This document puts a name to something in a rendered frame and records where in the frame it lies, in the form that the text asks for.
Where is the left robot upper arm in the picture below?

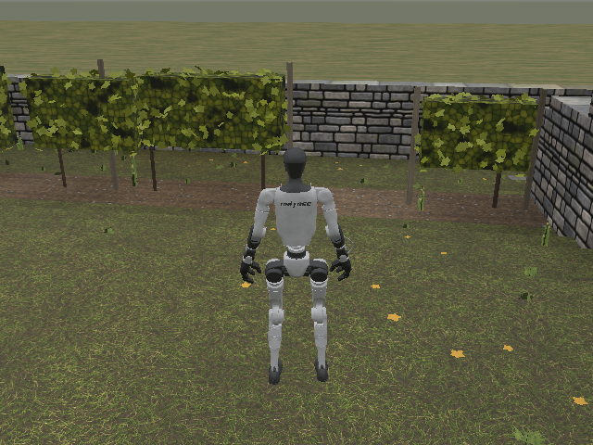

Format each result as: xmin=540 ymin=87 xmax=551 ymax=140
xmin=252 ymin=188 xmax=276 ymax=238

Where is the left robot forearm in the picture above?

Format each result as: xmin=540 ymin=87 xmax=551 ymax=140
xmin=243 ymin=224 xmax=261 ymax=264

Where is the right robot forearm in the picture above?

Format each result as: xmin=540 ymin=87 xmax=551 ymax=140
xmin=331 ymin=223 xmax=349 ymax=262

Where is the robot left hand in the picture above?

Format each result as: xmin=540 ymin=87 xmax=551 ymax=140
xmin=240 ymin=261 xmax=261 ymax=284

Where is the right robot upper arm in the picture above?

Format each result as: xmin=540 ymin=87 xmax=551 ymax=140
xmin=315 ymin=187 xmax=340 ymax=238

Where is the left robot shin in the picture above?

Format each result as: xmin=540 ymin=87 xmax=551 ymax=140
xmin=268 ymin=309 xmax=282 ymax=372

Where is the robot right hand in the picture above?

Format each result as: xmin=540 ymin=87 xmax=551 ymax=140
xmin=330 ymin=259 xmax=352 ymax=281

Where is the robot left foot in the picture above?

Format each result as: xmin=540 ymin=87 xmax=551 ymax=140
xmin=269 ymin=360 xmax=283 ymax=385

